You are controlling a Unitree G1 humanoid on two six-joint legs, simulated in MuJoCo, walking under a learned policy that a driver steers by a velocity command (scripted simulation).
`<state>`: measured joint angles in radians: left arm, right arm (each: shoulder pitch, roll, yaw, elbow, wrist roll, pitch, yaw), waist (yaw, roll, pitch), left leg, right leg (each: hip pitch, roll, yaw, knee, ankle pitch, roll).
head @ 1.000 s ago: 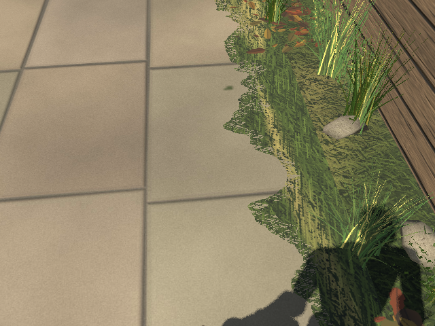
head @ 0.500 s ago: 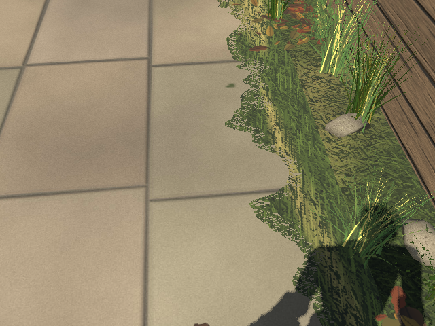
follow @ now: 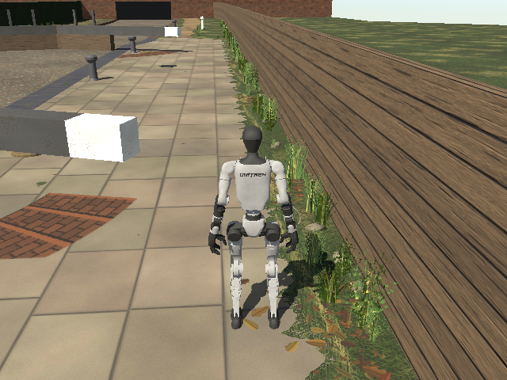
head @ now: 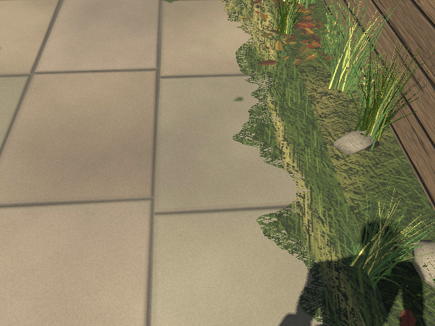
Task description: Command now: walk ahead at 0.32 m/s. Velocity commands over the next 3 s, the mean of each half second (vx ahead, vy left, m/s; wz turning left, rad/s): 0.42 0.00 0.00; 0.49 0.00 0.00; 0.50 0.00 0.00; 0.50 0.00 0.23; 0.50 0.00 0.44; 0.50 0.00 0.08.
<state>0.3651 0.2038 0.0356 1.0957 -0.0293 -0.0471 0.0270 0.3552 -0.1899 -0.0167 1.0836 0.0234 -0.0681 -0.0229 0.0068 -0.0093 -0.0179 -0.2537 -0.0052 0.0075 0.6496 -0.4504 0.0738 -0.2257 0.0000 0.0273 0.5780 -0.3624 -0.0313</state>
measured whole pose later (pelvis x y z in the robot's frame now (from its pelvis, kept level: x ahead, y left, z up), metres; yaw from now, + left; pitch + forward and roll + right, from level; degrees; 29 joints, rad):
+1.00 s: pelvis +0.53 +0.02 -0.01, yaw +0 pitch +2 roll -2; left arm 0.41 0.26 0.05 1.03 -0.01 -0.06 0.01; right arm 0.03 -0.23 -0.04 0.82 0.02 -0.11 0.03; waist 0.06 0.01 0.01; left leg -0.50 0.04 0.03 0.51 -0.05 0.06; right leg 0.04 0.00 -0.04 0.38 -0.44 0.01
